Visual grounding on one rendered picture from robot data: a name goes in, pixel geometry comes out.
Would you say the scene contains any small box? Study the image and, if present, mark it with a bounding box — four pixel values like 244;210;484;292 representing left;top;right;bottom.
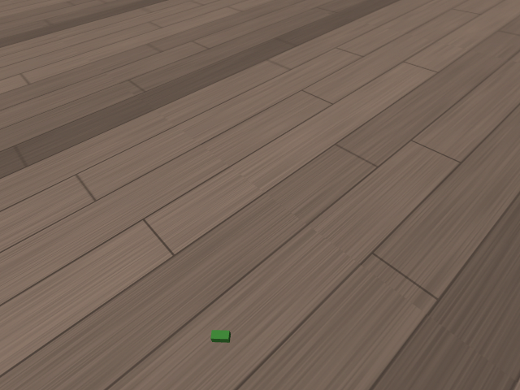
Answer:
211;330;231;343

